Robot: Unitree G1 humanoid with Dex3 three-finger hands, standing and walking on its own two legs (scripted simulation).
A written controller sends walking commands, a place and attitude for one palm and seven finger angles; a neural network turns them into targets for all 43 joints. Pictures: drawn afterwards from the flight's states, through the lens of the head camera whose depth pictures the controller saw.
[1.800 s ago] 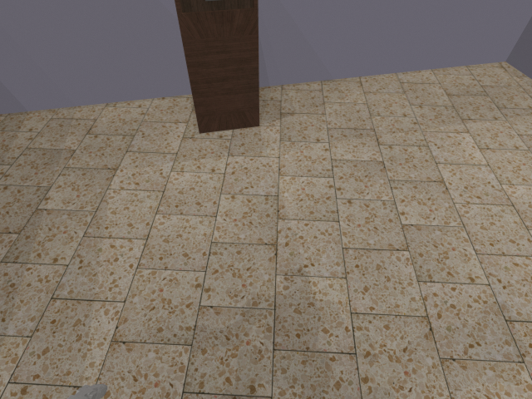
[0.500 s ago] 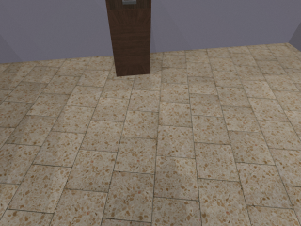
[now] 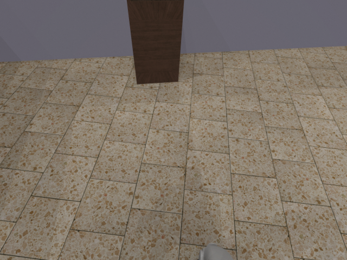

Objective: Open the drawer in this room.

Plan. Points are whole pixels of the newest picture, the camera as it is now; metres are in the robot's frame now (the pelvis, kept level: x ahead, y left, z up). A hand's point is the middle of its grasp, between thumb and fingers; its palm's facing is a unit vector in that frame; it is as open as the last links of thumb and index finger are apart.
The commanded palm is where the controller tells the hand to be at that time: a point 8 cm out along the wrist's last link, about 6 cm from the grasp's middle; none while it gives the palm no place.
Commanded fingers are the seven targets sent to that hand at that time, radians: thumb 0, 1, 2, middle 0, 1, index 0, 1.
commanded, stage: turn or walk to find it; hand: left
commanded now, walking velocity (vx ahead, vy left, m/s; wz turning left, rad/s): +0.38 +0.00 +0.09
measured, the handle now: out of the picture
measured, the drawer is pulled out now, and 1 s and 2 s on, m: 0.00 0.00 0.00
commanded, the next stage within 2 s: stand and wait in 0.56 s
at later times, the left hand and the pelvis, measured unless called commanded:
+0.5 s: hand (108, 249) +0.18 +0.18 -0.20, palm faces +0.14 -0.97 -0.17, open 7.3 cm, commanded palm none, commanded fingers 0.00 0.90 0.90 -0.20 -0.30 -0.20 -0.30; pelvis +0.23 +0.00 -0.01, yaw +4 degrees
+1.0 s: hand (119, 161) +0.45 +0.19 -0.18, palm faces +0.06 -0.97 -0.21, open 7.3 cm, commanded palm none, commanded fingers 0.00 0.90 0.90 -0.20 -0.30 -0.20 -0.30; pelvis +0.40 +0.01 -0.01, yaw +4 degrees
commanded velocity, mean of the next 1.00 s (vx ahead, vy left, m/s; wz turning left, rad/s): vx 0.20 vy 0.00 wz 0.04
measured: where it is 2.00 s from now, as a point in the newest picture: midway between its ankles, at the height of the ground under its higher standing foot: (168, 223)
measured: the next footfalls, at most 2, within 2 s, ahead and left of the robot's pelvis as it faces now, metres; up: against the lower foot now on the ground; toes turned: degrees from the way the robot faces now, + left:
right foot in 0.12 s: +0.20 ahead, -0.15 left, +0.00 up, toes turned -7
left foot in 0.50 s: +0.39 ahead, +0.12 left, +0.00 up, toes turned +13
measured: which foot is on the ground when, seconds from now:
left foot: down 0.00-0.12, up 0.14-0.48, down 0.50-1.00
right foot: up 0.00-0.10, down 0.12-0.52, up 0.54-0.92, down 0.94-1.00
